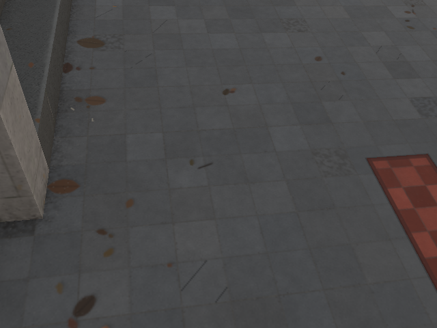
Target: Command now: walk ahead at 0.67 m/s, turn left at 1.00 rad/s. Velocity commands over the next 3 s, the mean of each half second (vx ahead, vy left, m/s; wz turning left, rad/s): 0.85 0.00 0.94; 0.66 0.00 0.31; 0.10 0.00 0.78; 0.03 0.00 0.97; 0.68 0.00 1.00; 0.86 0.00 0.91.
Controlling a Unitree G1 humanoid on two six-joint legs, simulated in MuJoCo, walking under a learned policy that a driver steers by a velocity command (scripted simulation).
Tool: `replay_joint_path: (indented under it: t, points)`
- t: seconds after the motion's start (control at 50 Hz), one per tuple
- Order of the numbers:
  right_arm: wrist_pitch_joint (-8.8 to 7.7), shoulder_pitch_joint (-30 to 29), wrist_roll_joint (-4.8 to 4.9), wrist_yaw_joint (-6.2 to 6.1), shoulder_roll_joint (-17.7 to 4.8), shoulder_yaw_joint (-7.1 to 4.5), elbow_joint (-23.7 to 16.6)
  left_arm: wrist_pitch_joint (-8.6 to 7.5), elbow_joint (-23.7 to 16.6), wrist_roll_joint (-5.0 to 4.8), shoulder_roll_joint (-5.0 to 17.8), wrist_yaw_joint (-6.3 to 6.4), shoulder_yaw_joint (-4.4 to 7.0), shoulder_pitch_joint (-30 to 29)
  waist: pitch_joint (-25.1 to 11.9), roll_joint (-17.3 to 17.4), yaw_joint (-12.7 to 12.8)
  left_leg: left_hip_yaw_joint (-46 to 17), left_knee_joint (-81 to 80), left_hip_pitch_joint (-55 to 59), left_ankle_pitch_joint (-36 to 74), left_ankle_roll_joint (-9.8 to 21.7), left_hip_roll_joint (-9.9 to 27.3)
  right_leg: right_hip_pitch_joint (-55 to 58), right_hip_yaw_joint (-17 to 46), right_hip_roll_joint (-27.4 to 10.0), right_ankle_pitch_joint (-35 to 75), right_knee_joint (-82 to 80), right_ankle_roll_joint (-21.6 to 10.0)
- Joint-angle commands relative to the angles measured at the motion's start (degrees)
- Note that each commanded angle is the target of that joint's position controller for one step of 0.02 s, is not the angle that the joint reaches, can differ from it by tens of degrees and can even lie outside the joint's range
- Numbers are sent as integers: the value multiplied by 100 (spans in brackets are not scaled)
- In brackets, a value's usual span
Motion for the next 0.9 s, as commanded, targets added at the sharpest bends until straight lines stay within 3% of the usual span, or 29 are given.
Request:
replay_joint_path:
  t: [0.02,0.04,0.08,0.14,0.22,0.26,0.28,0.3,0.32,0.34,0.36,0.38,0.4,0.44,0.48,0.56,0.58,0.64,0.68,0.7,0.72,0.74,0.76,0.78,0.8,0.82,0.84,0.86,0.9]
  points:
    - [-110,-278,-248,-78,-1232,-263,-657,-254,-1137,260,355,-216,-180,-1473,1029,960,-77,-4521,-3685,1058,-2586,1378,1750,-3443,629,49,721,1222,192]
    - [-183,-266,-208,-80,-1169,-257,-604,-238,-861,224,575,-257,-112,-1149,957,735,49,-3643,-3422,817,-1595,1188,1365,-2679,582,-42,1198,772,309]
    - [-348,107,-138,-50,-967,-195,-384,-104,-638,135,603,-318,-94,-858,782,803,22,-2810,-3362,607,-518,997,875,-1671,387,67,1621,283,416]
    - [-449,638,-50,-18,-895,-217,-112,-7,-639,15,334,-370,-210,-1158,706,643,-174,-2531,-3179,1150,338,964,700,-1474,343,285,1885,-507,350]
    - [-473,768,-44,-72,-917,-256,-6,-89,-863,-70,220,-399,-303,-1858,770,983,-419,-2597,-2957,1228,818,937,674,-834,293,466,1835,-1726,250]
    - [-504,516,-30,-98,-977,-276,-16,-131,-859,-100,300,-348,-282,-1568,718,1151,-176,-2731,-2800,943,1547,814,757,166,300,501,1586,-2159,142]
    - [-531,253,-42,-85,-1052,-292,-57,-162,-748,-122,404,-279,-234,-1040,535,1200,137,-2683,-2466,619,2556,691,737,1122,233,628,1320,-2303,59]
    - [-578,24,-53,-43,-1122,-308,-87,-212,-454,-110,663,-161,-111,46,-2,949,691,-2449,-1369,198,3703,520,490,2610,138,757,1112,-2345,-55]
    - [-640,-206,-34,14,-1053,-294,-130,-270,-183,-14,1049,-17,37,1391,-825,405,1408,-1978,467,-669,3749,329,-88,4408,525,280,652,-2236,-225]
    - [-711,-119,102,-2,-207,-86,-460,-308,-102,216,1714,80,179,2436,-1945,-1455,1582,-1341,2742,-2170,661,180,-835,5929,3112,-1516,-2762,-3165,-509]
    - [-676,-60,165,-8,-139,34,-595,-296,-233,209,1651,45,120,1585,-1691,-2056,964,-1184,3659,-2797,-57,238,-737,5047,5481,-2108,-3525,-4504,-704]
    - [-573,-330,34,-14,-393,-1,-448,-260,-348,186,1012,41,-11,852,-709,-1110,735,-969,3988,-2996,550,260,-276,4196,4800,-1981,-3131,-4307,-785]
    - [-527,-546,-119,68,-476,-2,-402,-256,-259,150,637,25,-97,776,-256,-363,704,-787,3765,-2895,947,237,8,3584,3785,-1724,-2169,-4129,-864]
    - [-451,-755,-238,241,-313,46,-412,-328,76,141,353,7,-201,962,254,-351,522,-809,3336,-2607,1139,126,277,2749,2465,-1207,-807,-4310,-858]
    - [-398,-1137,-213,373,-104,145,-529,-473,406,72,158,-86,-284,1200,613,-609,433,-916,3134,-2824,1287,53,309,2524,1935,-1119,-47,-4628,-881]
    - [-430,-1996,-206,459,-286,220,-852,-670,618,60,374,-148,-269,1169,933,-290,216,-861,2001,-3111,2056,-11,216,2495,656,-1022,1667,-5169,-907]
    - [-459,-2271,-222,504,-316,243,-904,-687,659,40,364,-155,-279,1156,978,-124,236,-474,1376,-2714,2364,-6,140,2324,114,-770,2210,-5296,-814]
    - [-576,-2733,-224,561,-140,339,-912,-762,928,-61,815,-171,-205,1402,941,-7,353,346,-95,-845,2934,134,-149,1874,-500,-681,3858,-5730,-821]
    - [-599,-2115,-189,391,-362,300,-689,-702,1090,-45,1188,-98,-134,1484,515,-429,-61,423,-473,-215,2336,232,-550,2706,-644,-775,7107,-4550,-752]
    - [-654,-1128,-226,301,-486,254,-349,-608,1150,-75,1249,-41,-121,1518,-7,-446,-487,336,-968,680,2559,373,-675,2949,-675,-763,8021,-3311,-675]
    - [-683,-60,-291,191,-666,168,81,-528,1166,-109,1177,5,-164,1545,-555,-371,-896,136,-1489,1791,2989,483,-570,2793,-745,-573,7643,-1829,-537]
    - [-670,136,-424,46,-864,135,294,-515,1089,-91,745,-1,-295,1815,-1056,292,-628,-450,-927,3173,3562,361,260,1590,-548,-206,3765,-202,-416]
    - [-637,79,-404,-85,-1555,-43,195,-459,930,-309,11,-122,-507,2789,-2296,2292,-2,-3162,-705,4768,5638,1502,2335,-236,-210,650,-947,2385,-217]
    - [-606,178,-89,-134,-1284,-68,179,-396,1089,-183,847,-58,-290,2109,-2616,869,-411,-2848,-836,4176,6698,1281,1811,16,592,424,-314,2518,-336]
    - [-676,-390,146,-101,-1188,20,2,-693,643,-385,801,-34,-319,1313,-1935,908,-307,-2466,-1249,3703,6346,1441,1561,-385,866,298,-388,2320,-118]
    - [-653,-699,-65,-162,-715,107,407,-510,1001,-162,534,0,-403,1492,-670,270,205,-1848,-1509,2430,7290,1099,1499,-301,452,86,383,1736,-162]
    - [-682,-924,-22,-240,-382,244,381,-364,1043,-6,336,45,-502,1480,-341,154,364,-1653,-1692,1775,8072,883,1388,102,507,5,525,1423,-122]
    - [-711,-940,56,-238,-157,353,542,-229,1140,76,232,21,-548,1649,-299,120,542,-1350,-1947,1145,8242,610,1151,730,494,-16,688,1037,-109]
    - [-829,-826,143,-164,-291,343,814,-49,1222,155,121,17,-586,1811,-437,590,694,-1195,-1927,1100,9122,683,1139,931,388,107,652,869,-92]
Next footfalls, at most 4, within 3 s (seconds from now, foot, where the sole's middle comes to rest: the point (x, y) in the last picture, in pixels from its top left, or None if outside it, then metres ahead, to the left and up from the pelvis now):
0.32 right None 0.36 -0.09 -0.76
0.72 left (94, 294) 0.62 0.31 -0.75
1.18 right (111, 236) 0.82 0.29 -0.76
1.52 left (93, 319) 0.54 0.31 -0.76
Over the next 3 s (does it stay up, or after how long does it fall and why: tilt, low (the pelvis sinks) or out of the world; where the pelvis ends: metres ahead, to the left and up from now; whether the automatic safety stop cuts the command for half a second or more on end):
stays up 0.16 0.70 0.01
